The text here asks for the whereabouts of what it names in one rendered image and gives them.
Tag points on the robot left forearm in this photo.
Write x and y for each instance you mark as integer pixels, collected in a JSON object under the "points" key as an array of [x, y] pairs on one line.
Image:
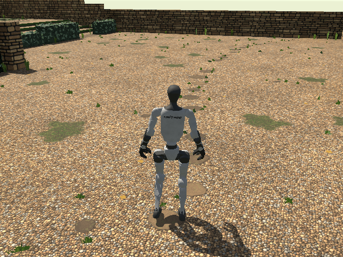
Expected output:
{"points": [[145, 140]]}

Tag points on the right robot upper arm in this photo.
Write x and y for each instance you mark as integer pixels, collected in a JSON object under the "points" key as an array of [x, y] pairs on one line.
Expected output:
{"points": [[192, 123]]}

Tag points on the left robot hand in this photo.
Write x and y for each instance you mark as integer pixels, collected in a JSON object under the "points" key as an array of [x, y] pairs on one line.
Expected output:
{"points": [[145, 151]]}

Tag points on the left robot upper arm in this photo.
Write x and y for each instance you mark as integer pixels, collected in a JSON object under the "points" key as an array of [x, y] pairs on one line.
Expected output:
{"points": [[152, 121]]}

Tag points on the robot right forearm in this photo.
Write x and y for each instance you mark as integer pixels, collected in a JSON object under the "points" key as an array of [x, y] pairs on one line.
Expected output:
{"points": [[198, 142]]}

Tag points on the robot left thigh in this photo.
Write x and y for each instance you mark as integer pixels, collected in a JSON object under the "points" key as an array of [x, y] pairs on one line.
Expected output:
{"points": [[158, 157]]}

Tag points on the right robot hand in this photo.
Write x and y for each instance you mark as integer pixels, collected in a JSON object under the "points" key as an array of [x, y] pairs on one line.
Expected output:
{"points": [[197, 152]]}

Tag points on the left robot shin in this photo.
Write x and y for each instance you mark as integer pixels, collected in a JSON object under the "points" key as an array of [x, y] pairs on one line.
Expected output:
{"points": [[157, 192]]}

